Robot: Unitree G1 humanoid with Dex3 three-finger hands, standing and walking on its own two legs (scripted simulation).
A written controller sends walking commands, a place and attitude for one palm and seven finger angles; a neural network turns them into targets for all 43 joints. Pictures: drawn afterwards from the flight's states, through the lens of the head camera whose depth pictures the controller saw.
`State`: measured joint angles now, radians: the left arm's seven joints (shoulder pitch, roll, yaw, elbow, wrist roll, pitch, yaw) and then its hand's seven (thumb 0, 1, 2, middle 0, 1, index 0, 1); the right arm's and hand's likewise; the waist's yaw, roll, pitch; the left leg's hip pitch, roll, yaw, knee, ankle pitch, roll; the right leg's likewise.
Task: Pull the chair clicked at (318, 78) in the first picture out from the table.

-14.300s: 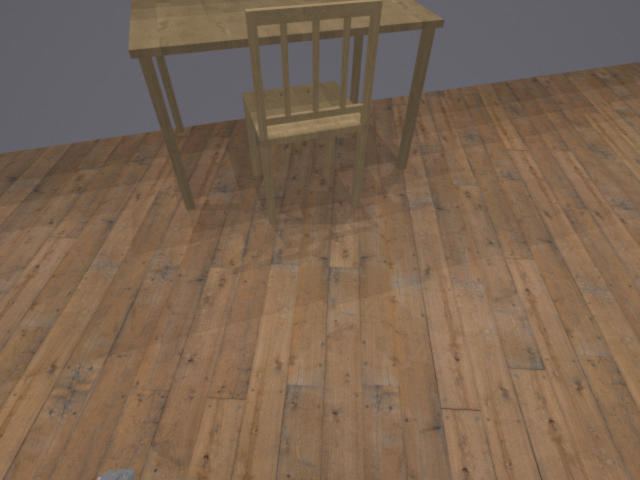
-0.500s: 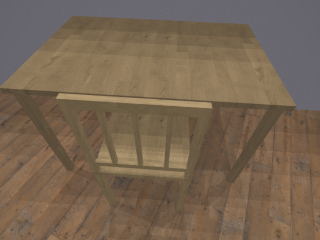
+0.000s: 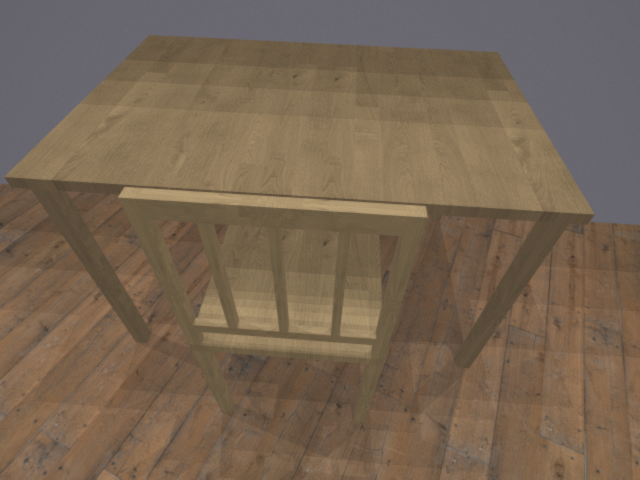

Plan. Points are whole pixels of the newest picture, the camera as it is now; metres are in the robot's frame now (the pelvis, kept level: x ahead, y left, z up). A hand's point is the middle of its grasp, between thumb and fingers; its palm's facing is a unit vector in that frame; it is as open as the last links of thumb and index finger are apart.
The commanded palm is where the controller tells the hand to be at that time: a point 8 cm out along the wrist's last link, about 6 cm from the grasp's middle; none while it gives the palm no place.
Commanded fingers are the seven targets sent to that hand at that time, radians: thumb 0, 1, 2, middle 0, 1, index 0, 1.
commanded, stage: look again from close up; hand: left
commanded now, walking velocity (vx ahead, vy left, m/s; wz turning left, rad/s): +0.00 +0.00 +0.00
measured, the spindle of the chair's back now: (280, 283) +0.46 +0.11 -0.09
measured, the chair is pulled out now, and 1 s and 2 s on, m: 0.00 0.00 0.00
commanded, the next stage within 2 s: raise the hand toward the chair's back in 0.16 s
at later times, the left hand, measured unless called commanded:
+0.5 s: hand (184, 424) +0.19 +0.18 -0.02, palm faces +0.17 -0.98 -0.13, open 7.8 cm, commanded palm +0.10 +0.22 -0.07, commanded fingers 0.00 0.60 0.77 -0.17 -0.25 -0.17 -0.25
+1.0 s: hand (208, 458) +0.16 +0.16 -0.06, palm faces -0.13 -0.99 -0.02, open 12.1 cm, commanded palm +0.13 +0.24 -0.06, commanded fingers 0.00 0.01 0.52 -0.11 -0.16 -0.11 -0.16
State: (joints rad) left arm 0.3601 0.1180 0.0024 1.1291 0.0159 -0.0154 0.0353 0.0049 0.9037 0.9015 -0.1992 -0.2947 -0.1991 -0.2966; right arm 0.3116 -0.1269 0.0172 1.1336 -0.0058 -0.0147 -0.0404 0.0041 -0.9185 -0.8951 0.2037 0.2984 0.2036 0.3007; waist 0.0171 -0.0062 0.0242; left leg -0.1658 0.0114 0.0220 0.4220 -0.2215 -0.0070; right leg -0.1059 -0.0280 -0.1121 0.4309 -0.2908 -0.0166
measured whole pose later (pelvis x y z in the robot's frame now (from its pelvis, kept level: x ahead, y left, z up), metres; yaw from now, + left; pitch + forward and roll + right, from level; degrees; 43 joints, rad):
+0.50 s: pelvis -0.03 +0.01 -0.03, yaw +0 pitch +4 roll +0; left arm 0.38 0.18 0.02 0.17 -0.16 -0.23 0.07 0.05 0.86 0.86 -0.18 -0.28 -0.18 -0.28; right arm 0.26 -0.29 -0.03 0.78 0.02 -0.29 -0.08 0.02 -0.93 -0.89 0.21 0.30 0.21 0.30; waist -0.04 0.05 -0.07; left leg -0.46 0.01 0.02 0.70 -0.31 0.01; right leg -0.40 -0.05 -0.11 0.71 -0.38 -0.01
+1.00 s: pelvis -0.06 +0.01 -0.12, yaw -1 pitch +16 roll -3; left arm 0.34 0.19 0.05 -0.02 -0.23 -0.45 -0.29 0.01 0.23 0.62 -0.13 -0.19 -0.13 -0.19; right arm 0.13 -0.18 0.04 0.56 0.03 -0.19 -0.05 0.01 -0.91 -0.89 0.21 0.30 0.21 0.30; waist 0.02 0.05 -0.12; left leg -1.05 0.05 -0.03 1.27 -0.49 0.00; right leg -0.96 -0.04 -0.14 1.24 -0.56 -0.03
